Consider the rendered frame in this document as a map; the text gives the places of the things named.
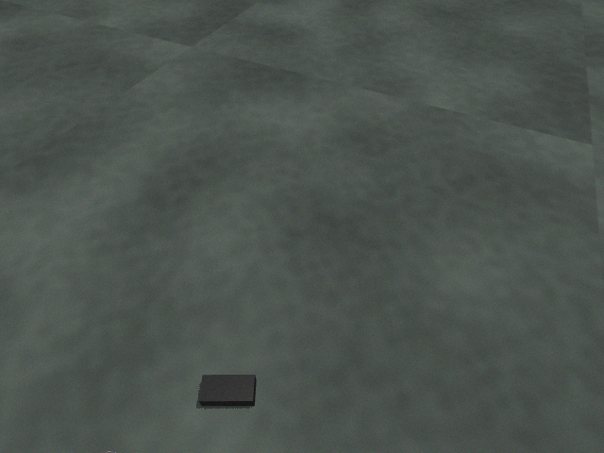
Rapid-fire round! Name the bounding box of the carton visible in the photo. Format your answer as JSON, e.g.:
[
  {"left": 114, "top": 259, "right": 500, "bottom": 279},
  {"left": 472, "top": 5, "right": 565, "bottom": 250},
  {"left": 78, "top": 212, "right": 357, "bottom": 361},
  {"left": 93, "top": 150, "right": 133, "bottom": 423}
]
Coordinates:
[{"left": 198, "top": 375, "right": 257, "bottom": 406}]

